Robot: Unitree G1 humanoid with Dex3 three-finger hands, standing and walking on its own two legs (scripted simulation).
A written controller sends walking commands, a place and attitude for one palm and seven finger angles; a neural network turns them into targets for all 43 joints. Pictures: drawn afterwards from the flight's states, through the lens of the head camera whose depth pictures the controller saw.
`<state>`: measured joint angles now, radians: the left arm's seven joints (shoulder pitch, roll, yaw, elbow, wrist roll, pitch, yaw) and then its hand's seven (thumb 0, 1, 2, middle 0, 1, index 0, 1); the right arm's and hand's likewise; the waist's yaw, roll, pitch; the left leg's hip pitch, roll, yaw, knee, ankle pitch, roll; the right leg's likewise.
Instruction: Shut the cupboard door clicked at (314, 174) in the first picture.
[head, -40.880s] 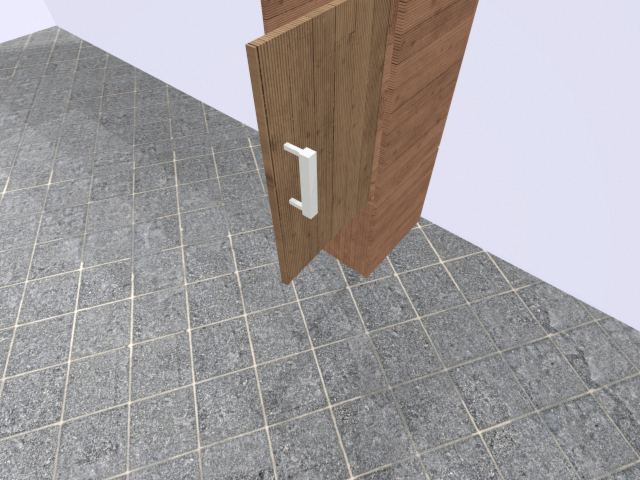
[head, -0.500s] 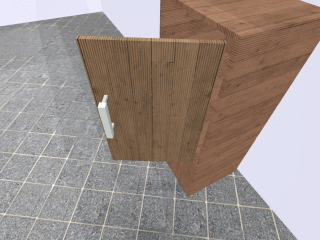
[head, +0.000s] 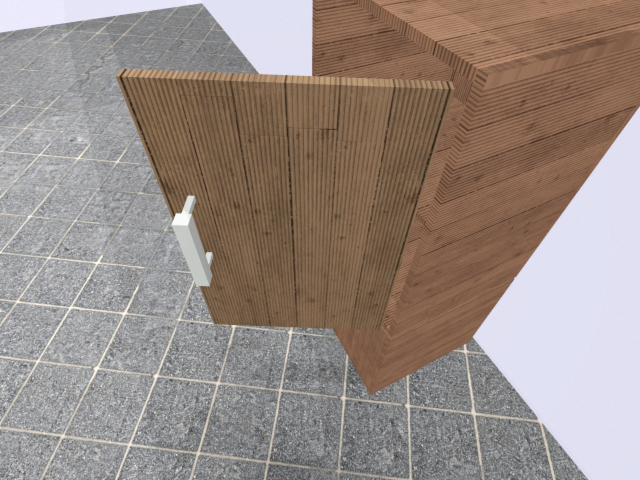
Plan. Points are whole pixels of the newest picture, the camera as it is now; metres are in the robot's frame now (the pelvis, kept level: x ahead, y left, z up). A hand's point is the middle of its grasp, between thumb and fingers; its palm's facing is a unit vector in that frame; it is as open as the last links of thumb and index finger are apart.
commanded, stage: come to a stop and stand still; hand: left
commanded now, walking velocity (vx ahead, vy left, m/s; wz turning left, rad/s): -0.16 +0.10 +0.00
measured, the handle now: (197, 242) +0.45 +0.23 -0.01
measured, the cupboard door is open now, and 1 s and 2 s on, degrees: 61 61 61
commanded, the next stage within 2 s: look again from close up in 0.86 s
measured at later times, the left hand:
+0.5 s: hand out of the picture +0.02 +0.23 -0.16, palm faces +0.02 -0.96 -0.29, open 7.4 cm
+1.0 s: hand out of the picture -0.08 +0.21 -0.17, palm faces -0.01 -0.97 -0.22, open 7.4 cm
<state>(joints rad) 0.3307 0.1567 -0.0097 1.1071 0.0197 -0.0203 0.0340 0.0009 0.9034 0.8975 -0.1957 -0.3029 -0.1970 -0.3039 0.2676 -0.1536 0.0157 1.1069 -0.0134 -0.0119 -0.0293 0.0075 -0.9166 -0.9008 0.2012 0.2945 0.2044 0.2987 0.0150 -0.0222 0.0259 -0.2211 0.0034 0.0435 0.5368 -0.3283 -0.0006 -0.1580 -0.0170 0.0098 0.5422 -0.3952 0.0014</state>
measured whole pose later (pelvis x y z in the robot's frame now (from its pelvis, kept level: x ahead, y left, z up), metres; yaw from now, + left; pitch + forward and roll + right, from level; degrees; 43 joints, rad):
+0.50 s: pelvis -0.05 +0.02 -0.01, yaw -1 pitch -2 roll +0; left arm 0.22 0.22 0.01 0.95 0.02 0.00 0.05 0.00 0.90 0.90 -0.20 -0.30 -0.20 -0.30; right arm 0.19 -0.19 -0.01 0.93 -0.02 0.01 -0.02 0.00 -0.91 -0.90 0.20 0.29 0.20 0.30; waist 0.01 0.02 0.05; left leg -0.28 0.00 0.08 0.62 -0.31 0.04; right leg -0.21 -0.03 0.02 0.61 -0.37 0.03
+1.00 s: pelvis -0.07 +0.02 +0.01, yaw +0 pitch +0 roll +0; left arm 0.32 0.21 -0.02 1.06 0.02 0.01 0.02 0.00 0.90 0.90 -0.20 -0.30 -0.20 -0.30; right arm 0.29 -0.22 0.00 1.06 -0.02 0.00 -0.01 0.01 -0.91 -0.90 0.20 0.29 0.20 0.30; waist 0.00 -0.01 0.03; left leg -0.28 -0.01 0.07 0.45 -0.17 0.04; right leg -0.24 -0.02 0.04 0.50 -0.26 0.01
